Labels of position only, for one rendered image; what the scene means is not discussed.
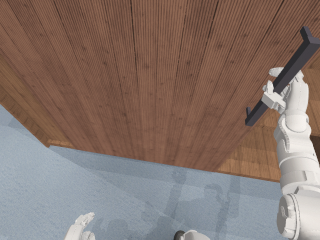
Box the robot right forearm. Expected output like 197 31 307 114
273 109 320 198

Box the right robot hand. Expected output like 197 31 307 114
261 67 309 115

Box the wardrobe door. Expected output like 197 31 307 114
0 54 70 143
0 0 320 173

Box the right robot upper arm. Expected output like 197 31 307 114
276 193 320 240

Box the right robot foot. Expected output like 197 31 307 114
173 230 185 240

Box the handle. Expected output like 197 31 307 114
245 26 320 127

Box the left robot hand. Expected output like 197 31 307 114
63 212 95 240

